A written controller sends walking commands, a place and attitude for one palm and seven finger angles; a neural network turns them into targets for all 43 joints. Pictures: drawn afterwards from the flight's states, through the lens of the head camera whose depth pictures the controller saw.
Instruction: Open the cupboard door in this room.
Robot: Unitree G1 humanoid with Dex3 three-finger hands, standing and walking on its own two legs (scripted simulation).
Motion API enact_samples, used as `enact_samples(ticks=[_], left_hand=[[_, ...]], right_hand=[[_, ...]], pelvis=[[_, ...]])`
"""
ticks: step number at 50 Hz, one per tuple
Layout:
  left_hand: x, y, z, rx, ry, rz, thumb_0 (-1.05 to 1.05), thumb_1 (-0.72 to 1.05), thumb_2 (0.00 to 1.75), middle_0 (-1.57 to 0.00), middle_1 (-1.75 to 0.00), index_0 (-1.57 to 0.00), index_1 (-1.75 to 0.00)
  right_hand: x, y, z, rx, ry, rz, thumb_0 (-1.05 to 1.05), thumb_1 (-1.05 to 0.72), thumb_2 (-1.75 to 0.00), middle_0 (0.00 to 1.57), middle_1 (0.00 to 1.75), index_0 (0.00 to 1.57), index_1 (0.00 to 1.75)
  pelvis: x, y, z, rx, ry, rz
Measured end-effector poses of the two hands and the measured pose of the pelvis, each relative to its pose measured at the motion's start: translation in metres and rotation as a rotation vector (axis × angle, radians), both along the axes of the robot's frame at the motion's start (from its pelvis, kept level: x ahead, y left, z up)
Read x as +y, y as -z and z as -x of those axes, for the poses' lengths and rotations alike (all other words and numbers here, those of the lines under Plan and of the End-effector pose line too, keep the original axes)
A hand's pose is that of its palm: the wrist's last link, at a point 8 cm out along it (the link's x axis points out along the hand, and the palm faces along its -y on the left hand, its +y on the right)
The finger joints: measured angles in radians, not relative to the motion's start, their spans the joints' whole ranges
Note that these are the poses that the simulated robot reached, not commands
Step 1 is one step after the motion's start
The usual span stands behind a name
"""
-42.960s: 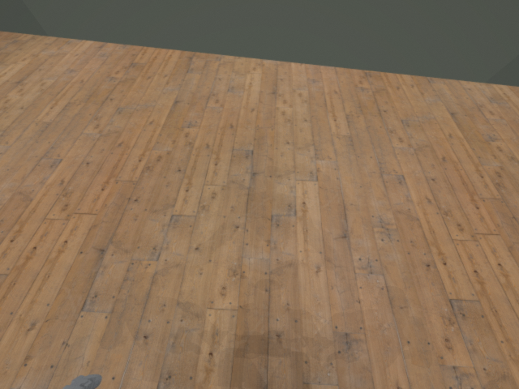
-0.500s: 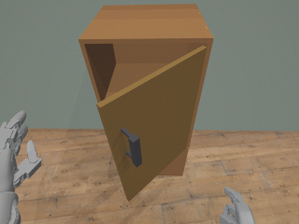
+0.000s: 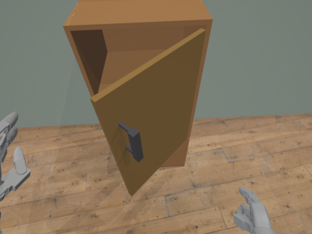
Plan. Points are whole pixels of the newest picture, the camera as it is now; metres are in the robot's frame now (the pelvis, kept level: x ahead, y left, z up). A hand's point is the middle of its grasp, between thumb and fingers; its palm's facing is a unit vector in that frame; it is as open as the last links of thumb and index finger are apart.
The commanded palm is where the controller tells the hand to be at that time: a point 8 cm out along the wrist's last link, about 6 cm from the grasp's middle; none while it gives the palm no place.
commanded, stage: step back with the hand held close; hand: left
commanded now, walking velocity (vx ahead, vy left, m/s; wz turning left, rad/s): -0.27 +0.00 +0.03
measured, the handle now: (131, 142) +0.34 +0.10 +0.04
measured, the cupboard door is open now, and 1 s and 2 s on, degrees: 45 45 45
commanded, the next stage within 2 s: stop stepping back and stand still in 0.72 s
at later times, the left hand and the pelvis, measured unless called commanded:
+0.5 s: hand out of the picture +0.08 +0.30 +0.15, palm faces +0.48 -0.73 -0.48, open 7.4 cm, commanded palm +0.02 +0.33 +0.17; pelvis -0.10 +0.02 -0.02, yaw +4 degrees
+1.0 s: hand out of the picture -0.04 +0.33 +0.16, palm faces +0.52 -0.76 -0.39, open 7.4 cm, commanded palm -0.09 +0.36 +0.17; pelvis -0.21 +0.05 -0.02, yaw +4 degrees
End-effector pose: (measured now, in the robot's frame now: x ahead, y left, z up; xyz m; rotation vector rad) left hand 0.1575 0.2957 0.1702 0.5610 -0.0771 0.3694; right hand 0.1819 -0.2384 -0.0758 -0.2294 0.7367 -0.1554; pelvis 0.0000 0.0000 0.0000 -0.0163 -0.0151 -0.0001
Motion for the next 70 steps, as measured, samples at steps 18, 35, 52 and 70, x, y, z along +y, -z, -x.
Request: enact_samples(ticks=[18,35,52,70], left_hand=[[0.03,-0.004,0.076,-0.126,0.008,-0.071,0.01,0.89,0.9,-0.21,-0.31,-0.21,-0.3],[0.052,-0.017,0.158,-0.301,-0.031,-0.084,0.01,0.89,0.9,-0.22,-0.31,-0.21,-0.3],[0.073,0.0,0.239,-0.249,-0.065,0.017,0.01,0.89,0.9,-0.21,-0.31,-0.21,-0.3],[0.022,-0.024,0.291,-0.145,0.006,-0.069,0.01,0.89,0.9,-0.22,-0.31,-0.21,-0.3]], right_hand=[[0.031,0.006,0.084,-0.002,-0.024,0.016,0.01,-0.91,-0.9,0.2,0.3,0.21,0.3],[0.055,0.015,0.147,-0.015,-0.088,0.029,0.01,-0.91,-0.9,0.2,0.3,0.21,0.3],[0.071,0.001,0.232,-0.04,-0.099,0.05,0.01,-0.91,-0.9,0.2,0.3,0.21,0.3],[0.025,0.02,0.329,0.042,0.001,-0.028,0.01,-0.91,-0.9,0.2,0.3,0.21,0.3]], pelvis=[[0.021,0.014,0.073,-0.014,-0.032,0.028],[0.029,0.023,0.146,-0.043,-0.104,0.086],[0.049,0.014,0.227,-0.015,-0.066,0.002],[0.022,0.005,0.283,-0.008,0.009,-0.032]])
